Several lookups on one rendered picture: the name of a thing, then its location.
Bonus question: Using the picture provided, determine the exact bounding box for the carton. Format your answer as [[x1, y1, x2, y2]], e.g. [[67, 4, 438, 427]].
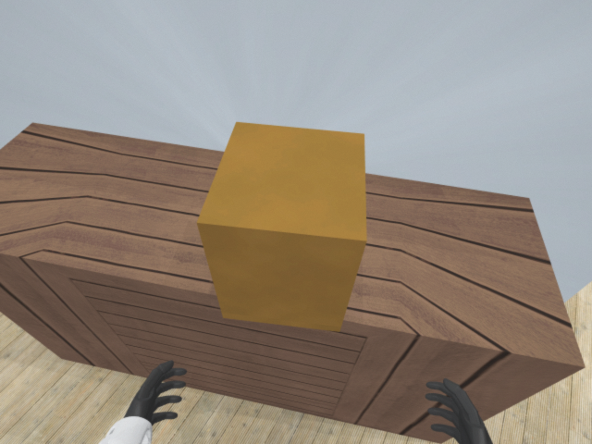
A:
[[197, 122, 367, 332]]

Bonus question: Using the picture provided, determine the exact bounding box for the robot right hand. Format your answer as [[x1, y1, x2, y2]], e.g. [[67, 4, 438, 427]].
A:
[[425, 378, 493, 444]]

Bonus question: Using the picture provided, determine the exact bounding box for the left robot forearm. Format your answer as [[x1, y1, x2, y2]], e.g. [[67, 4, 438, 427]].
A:
[[99, 416, 153, 444]]

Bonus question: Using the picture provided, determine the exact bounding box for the pedestal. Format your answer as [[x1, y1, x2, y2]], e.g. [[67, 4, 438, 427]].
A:
[[0, 123, 585, 444]]

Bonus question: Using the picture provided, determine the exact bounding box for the robot left hand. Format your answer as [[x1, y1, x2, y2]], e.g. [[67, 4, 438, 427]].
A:
[[124, 360, 187, 426]]

